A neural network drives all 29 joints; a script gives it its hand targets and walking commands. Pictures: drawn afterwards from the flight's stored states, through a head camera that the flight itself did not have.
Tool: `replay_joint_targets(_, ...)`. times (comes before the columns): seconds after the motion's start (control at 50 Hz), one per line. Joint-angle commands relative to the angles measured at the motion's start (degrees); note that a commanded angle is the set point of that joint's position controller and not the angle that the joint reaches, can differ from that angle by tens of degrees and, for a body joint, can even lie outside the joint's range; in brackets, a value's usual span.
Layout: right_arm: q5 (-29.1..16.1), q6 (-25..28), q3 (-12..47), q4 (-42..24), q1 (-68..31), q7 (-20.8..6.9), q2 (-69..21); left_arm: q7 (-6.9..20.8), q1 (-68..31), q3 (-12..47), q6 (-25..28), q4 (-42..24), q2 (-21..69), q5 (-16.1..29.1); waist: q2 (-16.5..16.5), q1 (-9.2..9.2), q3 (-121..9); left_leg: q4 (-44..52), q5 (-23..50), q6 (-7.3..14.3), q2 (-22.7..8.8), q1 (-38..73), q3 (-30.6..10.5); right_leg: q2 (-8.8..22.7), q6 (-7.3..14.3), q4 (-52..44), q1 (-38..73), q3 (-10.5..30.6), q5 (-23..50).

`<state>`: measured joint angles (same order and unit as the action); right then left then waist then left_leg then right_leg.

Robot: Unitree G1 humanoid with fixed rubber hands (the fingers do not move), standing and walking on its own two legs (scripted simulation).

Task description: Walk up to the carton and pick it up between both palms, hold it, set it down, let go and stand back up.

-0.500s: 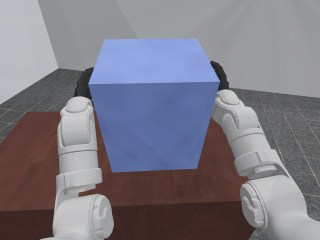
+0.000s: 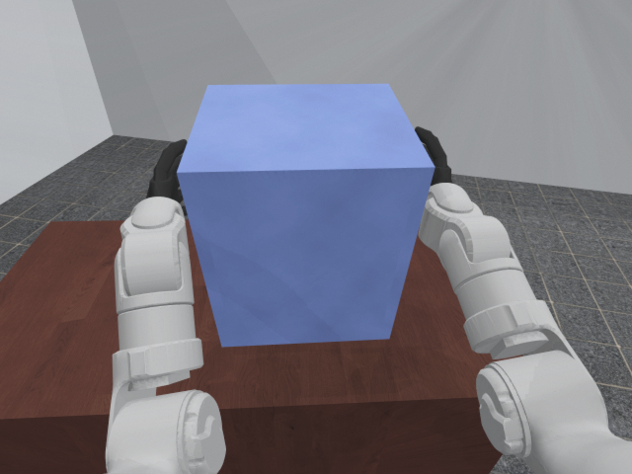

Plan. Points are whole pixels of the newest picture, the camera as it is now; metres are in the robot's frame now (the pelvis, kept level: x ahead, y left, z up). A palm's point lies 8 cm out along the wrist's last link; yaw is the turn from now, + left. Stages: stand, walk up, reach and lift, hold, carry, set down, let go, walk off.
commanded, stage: hold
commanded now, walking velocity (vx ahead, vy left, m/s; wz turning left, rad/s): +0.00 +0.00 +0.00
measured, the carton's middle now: (303, 218) +0.38 +0.01 +0.19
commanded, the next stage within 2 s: none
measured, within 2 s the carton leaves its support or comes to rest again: neither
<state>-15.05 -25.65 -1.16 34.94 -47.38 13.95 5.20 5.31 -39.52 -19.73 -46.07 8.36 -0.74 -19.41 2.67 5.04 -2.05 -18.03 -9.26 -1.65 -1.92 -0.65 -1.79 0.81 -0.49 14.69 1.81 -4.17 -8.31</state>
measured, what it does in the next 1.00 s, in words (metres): stands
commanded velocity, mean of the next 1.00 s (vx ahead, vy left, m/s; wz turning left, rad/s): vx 0.00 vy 0.00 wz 0.00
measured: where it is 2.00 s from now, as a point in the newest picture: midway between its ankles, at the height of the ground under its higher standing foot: outside the picture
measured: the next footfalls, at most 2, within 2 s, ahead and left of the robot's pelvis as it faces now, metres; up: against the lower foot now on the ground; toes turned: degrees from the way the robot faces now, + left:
none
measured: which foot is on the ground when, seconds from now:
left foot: down 0.00-1.00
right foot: down 0.00-1.00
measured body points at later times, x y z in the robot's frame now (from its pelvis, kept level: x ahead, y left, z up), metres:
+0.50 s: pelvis +0.00 +0.00 +0.00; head -0.07 +0.03 +0.44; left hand +0.37 +0.17 +0.23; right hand +0.38 -0.15 +0.24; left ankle +0.02 +0.14 -0.75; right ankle +0.01 -0.12 -0.75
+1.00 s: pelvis +0.00 +0.00 +0.00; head -0.07 +0.03 +0.44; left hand +0.37 +0.17 +0.23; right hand +0.38 -0.15 +0.24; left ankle +0.02 +0.14 -0.75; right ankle +0.01 -0.12 -0.75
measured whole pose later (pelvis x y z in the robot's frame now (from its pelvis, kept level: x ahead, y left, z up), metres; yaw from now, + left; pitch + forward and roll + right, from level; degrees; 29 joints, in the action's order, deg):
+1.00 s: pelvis +0.00 +0.00 +0.00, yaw +0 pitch -8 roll -1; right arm -15.4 -26.0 -1.2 33.7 -46.9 13.7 5.4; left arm 4.6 -38.8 -19.1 -46.5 6.8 -0.5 -19.0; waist 2.7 5.1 -2.1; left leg -18.2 -9.4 -1.6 -1.9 -1.0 -1.7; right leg 0.8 -0.5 14.9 1.4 -4.0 -8.4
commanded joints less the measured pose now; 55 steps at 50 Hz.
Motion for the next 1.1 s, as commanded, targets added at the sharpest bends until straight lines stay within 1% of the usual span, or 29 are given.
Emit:
replay_joint_targets(0.0, -6.26, 2.57, 18.96, -18.62, -39.86, -6.91, -34.86, 6.67, -39.39, 26.71, 4.09, -7.01, 30.42, 10.9, -3.93, 0.67, -18.2, 0.72, 13.99, -0.88, 5.29, 1.24, 3.7, -4.94, -2.06, -0.08, 6.63, -0.42, 8.68)
replay_joint_targets(0.26, -5.69, 2.06, 18.34, -16.74, -39.3, -7.18, -34.67, 6.56, -39.17, 26.02, 3.85, -5.96, 29.96, 10.32, -3.71, 0.29, -16.92, 1.65, 11.09, -0.39, 5.14, 0.1, 3.75, -4.65, -2.07, -0.22, 6.02, -0.15, 6.55)
replay_joint_targets(0.44, -6.05, 2.03, 18.71, -17.23, -39.14, -6.95, -34.81, 6.73, -38.94, 25.91, 3.94, -6.17, 29.92, 10.47, -3.35, 0.37, -17.6, 1.12, 12.66, -0.52, 5.27, 0.81, 3.73, -4.77, -2.24, -0.08, 6.57, -0.14, 8.36)
replay_joint_targets(0.62, -6.42, 1.88, 18.96, -17.96, -38.63, -6.87, -34.5, 6.64, -38.65, 26.59, 3.72, -7.27, 30.13, 10.54, -3.93, 0.6, -17.17, 0.92, 13.65, -0.93, 5.17, 1.15, 3.6, -4.87, -2.07, -0.07, 6.47, -0.23, 8.62)
replay_joint_targets(0.8, -6.26, 1.78, 18.76, -17.91, -38.54, -7.12, -34.22, 6.48, -38.55, 26.9, 3.55, -7.54, 30.26, 10.57, -4.12, 0.61, -16.99, 1.18, 13.1, -0.95, 5.05, 0.9, 3.57, -4.9, -1.9, -0.12, 6.24, -0.26, 7.75)
replay_joint_targets(0.98, -6.0, 1.91, 18.7, -17.68, -38.99, -7.23, -34.58, 6.41, -38.76, 26.54, 3.71, -6.94, 30.1, 10.61, -3.63, 0.35, -17.35, 1.28, 12.33, -0.6, 5.12, 0.7, 3.67, -4.8, -2.03, -0.12, 6.21, -0.14, 7.54)
replay_joint_targets(1.0, -5.55, 2.69, 18.53, -19.49, -42.76, -7.16, -36.05, 6.71, -41.32, 26.89, 4.0, -6.44, 30.58, 11.25, -4.53, 0.08, -17.93, 0.57, 13.19, -0.46, 5.2, 2.01, 3.37, -4.61, -2.16, -0.38, 5.17, -0.49, 7.33)
replay_joint_targets(1.02, -5.46, 2.76, 18.19, -18.81, -42.13, -7.08, -35.53, 6.64, -41.11, 26.76, 4.3, -5.85, 30.32, 11.17, -4.23, 0.35, -18.03, 0.39, 13.6, -0.46, 5.22, 2.38, 3.39, -4.73, -2.12, -0.41, 5.13, -0.38, 7.55)
replay_joint_targets(1.08, -5.39, 2.57, 18.42, -17.28, -41.27, -6.92, -35.48, 6.56, -40.8, 25.94, 4.42, -5.22, 30.09, 10.83, -3.99, 0.01, -17.83, 0.75, 12.66, -0.34, 5.19, 2.28, 3.5, -4.71, -2.2, -0.54, 4.83, -0.34, 6.87)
